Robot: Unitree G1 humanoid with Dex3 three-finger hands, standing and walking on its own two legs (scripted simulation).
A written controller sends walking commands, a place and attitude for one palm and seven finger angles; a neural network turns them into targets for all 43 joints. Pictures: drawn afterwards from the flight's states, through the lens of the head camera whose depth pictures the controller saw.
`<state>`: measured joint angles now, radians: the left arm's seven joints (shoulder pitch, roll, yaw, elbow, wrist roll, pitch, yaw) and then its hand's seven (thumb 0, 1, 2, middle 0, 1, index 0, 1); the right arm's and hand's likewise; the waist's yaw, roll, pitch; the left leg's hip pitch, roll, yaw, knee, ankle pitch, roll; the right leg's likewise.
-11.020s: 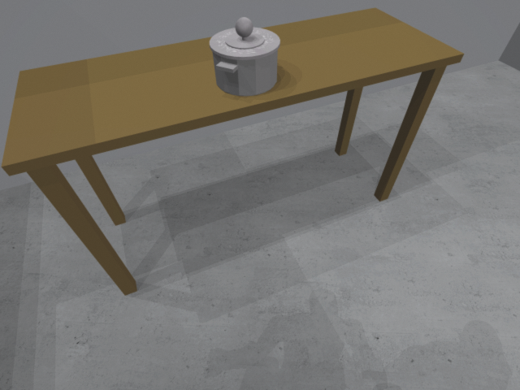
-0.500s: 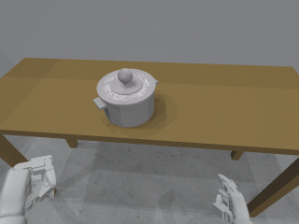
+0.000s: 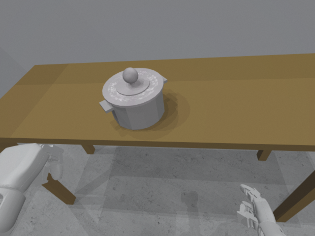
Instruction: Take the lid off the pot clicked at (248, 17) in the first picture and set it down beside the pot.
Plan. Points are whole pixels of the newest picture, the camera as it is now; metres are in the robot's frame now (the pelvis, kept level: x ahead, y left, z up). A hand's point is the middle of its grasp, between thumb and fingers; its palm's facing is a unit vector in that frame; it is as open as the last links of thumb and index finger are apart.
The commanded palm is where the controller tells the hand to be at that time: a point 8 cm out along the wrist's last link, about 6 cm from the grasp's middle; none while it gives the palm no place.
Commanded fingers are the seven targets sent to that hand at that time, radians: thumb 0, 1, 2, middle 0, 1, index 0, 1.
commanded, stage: reach forward and open the fingers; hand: left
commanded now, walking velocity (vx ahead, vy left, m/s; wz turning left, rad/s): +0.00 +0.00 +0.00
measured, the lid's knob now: (130, 75) +0.52 +0.15 +0.16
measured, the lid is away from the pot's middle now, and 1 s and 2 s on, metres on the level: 0.00 0.00 0.00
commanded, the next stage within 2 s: move the open hand above the knob in 1.02 s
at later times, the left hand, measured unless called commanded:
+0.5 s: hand (35, 147) +0.23 +0.27 +0.19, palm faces -0.05 -0.03 -1.00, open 7.7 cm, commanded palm +0.20 +0.26 +0.26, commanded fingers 0.00 -0.37 1.59 -0.85 -0.08 -0.85 -0.08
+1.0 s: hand (37, 117) +0.27 +0.26 +0.24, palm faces +0.03 +0.01 -1.00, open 10.1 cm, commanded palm +0.22 +0.26 +0.30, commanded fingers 0.00 -0.40 1.71 -0.87 -0.08 -0.87 -0.08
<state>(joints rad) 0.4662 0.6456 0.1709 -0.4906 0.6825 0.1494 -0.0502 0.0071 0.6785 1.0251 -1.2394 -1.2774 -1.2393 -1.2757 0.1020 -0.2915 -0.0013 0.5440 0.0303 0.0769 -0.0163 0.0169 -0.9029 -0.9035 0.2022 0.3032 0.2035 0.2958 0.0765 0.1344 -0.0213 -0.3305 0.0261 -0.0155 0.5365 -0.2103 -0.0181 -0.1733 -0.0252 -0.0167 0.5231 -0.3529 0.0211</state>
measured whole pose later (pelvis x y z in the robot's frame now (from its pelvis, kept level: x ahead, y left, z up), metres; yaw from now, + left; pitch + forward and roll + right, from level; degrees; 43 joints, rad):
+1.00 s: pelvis -0.05 +0.01 +0.00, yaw +1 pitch -3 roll -1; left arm -0.39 0.73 0.03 -0.10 0.73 0.13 -0.44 0.00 -0.39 1.66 -0.88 -0.08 -0.88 -0.08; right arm 0.10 -0.29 0.04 0.58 0.06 0.01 0.00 0.02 -0.90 -0.90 0.20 0.30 0.20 0.30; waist 0.07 0.14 0.03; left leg -0.32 0.00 -0.02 0.47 -0.10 0.00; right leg -0.19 -0.04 -0.02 0.52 -0.28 0.04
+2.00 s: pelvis -0.02 +0.01 +0.00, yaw +1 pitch +1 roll +1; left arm -0.81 0.58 -0.20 0.25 0.81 0.28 -0.52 0.00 -0.40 1.71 -0.89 -0.08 -0.89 -0.08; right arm 0.10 -0.28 0.04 0.60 0.07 0.08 0.02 0.01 -0.90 -0.90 0.20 0.30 0.20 0.30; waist 0.03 0.11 0.01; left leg -0.35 -0.02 -0.01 0.50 -0.15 0.00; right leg -0.23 -0.06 -0.02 0.56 -0.34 0.04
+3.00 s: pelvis +0.01 +0.01 +0.00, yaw -1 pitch +5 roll +1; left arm -1.24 0.48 -0.24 0.86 0.91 0.28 -0.51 0.00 -0.40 1.71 -0.88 -0.08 -0.88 -0.08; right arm 0.25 -0.29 -0.01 0.66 0.06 0.08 0.02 0.01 -0.91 -0.90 0.20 0.30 0.20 0.30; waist -0.08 0.08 -0.03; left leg -0.38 0.00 0.01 0.45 -0.17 0.01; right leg -0.25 -0.06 0.01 0.48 -0.33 0.04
